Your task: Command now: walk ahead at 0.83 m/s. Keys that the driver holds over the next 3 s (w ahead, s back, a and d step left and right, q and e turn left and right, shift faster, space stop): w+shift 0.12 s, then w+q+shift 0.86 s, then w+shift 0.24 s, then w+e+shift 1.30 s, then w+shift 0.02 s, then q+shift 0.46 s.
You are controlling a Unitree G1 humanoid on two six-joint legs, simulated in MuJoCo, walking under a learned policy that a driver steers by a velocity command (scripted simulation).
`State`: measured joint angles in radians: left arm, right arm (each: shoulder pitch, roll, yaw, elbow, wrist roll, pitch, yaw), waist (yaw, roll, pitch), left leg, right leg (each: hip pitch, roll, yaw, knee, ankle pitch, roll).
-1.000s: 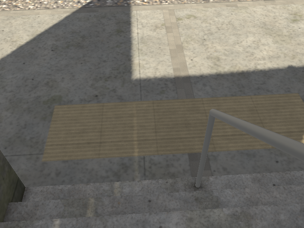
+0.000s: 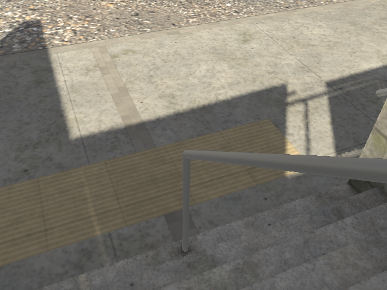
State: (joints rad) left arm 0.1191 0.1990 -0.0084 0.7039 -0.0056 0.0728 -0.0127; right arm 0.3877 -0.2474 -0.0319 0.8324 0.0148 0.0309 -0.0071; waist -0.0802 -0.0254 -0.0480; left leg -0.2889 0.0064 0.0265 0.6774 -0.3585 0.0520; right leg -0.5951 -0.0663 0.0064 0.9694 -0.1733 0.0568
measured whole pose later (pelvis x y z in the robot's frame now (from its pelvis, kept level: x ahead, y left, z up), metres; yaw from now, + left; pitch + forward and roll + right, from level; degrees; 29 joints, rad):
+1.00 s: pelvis +0.46 +0.08 -0.33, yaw +40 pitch -2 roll +0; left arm 0.14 0.20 0.02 0.79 0.02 -0.08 0.00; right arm 0.40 -0.16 -0.01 0.90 -0.01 -0.01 -0.02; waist -0.05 -0.05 -0.05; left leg -0.29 -0.25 -0.18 1.45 -0.83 0.16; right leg -0.43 0.02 0.10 0.69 0.38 -0.01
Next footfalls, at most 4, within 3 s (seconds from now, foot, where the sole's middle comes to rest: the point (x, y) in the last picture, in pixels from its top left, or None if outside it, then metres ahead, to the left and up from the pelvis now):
0.06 right None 0.10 -0.14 -0.76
0.64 left None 0.29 0.09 -0.96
1.02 right None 0.59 0.01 -1.17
1.44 left None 0.68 0.46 -1.37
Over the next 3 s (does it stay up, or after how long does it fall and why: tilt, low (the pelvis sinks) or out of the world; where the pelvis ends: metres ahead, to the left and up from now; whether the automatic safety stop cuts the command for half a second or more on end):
stays up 1.69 0.66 -1.23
